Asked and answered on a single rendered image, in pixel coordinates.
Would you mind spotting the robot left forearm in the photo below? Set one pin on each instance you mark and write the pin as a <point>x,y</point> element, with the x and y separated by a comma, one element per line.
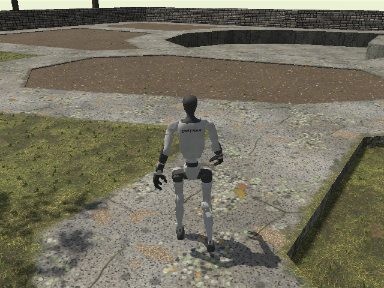
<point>161,162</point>

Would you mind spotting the left robot upper arm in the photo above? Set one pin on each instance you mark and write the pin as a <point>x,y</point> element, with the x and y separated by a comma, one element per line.
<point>172,127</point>

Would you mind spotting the robot left hand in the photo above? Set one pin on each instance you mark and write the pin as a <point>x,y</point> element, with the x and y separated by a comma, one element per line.
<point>156,180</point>

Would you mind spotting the robot right forearm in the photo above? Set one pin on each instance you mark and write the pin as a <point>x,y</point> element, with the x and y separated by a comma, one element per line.
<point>219,153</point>

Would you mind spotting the left robot shin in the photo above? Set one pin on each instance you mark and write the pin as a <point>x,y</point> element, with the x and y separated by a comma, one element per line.
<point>179,212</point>

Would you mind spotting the right robot upper arm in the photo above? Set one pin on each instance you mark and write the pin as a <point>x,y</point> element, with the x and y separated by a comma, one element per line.
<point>209,125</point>

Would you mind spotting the robot right foot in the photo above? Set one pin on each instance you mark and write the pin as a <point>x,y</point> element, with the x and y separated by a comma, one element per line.
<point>210,247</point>

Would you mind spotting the robot right hand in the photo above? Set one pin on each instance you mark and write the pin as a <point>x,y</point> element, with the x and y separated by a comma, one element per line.
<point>218,162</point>

